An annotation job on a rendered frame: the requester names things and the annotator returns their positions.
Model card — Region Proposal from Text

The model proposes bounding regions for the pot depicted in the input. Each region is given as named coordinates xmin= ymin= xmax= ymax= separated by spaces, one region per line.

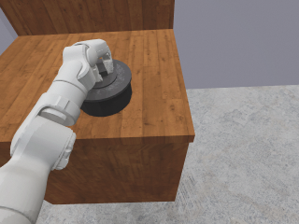
xmin=80 ymin=83 xmax=133 ymax=118

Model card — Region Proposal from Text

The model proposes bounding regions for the lid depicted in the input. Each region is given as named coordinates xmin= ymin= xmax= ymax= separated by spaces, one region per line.
xmin=84 ymin=59 xmax=132 ymax=103

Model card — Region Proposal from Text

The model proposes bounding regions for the robot left hand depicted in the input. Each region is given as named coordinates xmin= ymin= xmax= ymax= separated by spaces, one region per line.
xmin=72 ymin=38 xmax=113 ymax=83

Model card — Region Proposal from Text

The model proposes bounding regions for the robot left forearm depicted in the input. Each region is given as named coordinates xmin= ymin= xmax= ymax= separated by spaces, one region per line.
xmin=10 ymin=42 xmax=98 ymax=157

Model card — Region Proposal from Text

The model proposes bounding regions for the left robot upper arm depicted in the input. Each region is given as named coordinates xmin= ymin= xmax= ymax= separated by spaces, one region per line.
xmin=0 ymin=115 xmax=77 ymax=224

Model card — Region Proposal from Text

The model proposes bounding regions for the knob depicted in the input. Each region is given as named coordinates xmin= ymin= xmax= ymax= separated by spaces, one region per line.
xmin=96 ymin=62 xmax=108 ymax=77

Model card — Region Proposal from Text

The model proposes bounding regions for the table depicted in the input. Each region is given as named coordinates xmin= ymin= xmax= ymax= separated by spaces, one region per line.
xmin=0 ymin=0 xmax=195 ymax=205

